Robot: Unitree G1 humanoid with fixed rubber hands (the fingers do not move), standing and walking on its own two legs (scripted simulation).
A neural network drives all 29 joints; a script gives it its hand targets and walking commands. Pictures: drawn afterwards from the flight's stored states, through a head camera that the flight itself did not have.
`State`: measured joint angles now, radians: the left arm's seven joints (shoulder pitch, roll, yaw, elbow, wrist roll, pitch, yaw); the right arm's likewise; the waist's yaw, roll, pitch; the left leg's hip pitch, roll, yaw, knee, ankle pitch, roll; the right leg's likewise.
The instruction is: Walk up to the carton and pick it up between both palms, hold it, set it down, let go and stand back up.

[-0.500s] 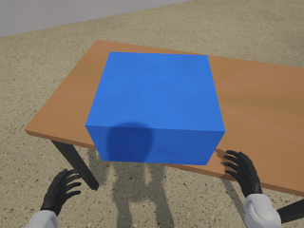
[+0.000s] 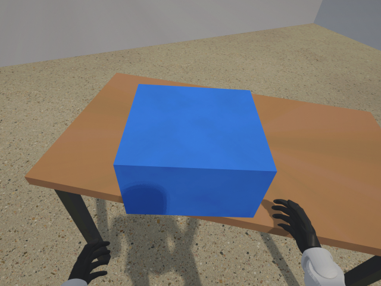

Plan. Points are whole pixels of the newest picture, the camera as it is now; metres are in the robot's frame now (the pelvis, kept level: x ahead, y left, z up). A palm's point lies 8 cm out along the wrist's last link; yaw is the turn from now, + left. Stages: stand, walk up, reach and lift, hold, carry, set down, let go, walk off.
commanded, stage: set down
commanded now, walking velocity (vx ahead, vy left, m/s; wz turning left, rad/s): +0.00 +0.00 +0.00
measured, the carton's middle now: (192, 147) +0.43 +0.00 +0.04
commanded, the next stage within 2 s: let go in 0.34 s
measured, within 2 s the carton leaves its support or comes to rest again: neither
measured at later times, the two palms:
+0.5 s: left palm out of the picture +0.13 +0.23 -0.10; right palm (305, 239) +0.21 -0.22 +0.01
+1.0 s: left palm out of the picture +0.09 +0.21 -0.12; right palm (306, 241) +0.20 -0.22 +0.01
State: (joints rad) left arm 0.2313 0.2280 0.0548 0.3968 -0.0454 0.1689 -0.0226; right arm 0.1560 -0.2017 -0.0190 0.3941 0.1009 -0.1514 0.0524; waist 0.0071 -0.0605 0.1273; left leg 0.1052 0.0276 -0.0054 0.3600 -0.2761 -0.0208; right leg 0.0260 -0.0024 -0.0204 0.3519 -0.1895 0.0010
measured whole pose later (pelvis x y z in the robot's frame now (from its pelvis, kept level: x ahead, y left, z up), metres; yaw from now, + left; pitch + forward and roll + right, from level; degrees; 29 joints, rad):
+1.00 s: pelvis -0.03 -0.02 -0.01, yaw -4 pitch -1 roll -1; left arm 0.24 0.21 0.05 0.76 0.04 0.01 -0.06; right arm 0.05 -0.18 0.02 0.41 0.00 -0.13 0.04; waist 0.02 0.00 -0.06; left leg -0.24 0.09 0.02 0.60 -0.34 -0.04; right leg -0.31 0.06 0.01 0.52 -0.19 -0.02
